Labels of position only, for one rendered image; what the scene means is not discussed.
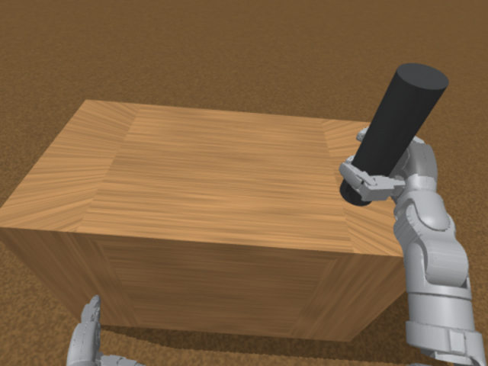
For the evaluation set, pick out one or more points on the right robot arm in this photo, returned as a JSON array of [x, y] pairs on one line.
[[441, 319]]

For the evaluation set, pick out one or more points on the can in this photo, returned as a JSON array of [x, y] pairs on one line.
[[410, 97]]

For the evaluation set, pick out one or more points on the left robot hand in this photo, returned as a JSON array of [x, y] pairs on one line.
[[85, 341]]

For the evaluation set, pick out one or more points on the right robot hand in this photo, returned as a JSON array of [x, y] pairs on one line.
[[416, 170]]

